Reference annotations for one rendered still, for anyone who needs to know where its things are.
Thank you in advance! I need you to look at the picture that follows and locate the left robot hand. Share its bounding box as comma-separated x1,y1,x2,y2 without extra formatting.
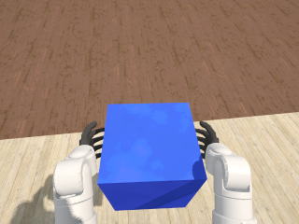
79,121,105,159

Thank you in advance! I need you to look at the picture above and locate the right robot hand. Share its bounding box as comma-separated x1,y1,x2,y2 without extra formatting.
195,120,220,160

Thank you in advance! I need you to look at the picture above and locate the robot left forearm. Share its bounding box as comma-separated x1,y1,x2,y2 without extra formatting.
52,145,98,224

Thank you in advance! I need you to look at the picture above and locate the carton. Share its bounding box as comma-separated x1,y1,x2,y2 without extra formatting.
97,103,207,211

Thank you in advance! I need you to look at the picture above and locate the robot right forearm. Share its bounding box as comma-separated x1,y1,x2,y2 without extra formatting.
205,143,258,224

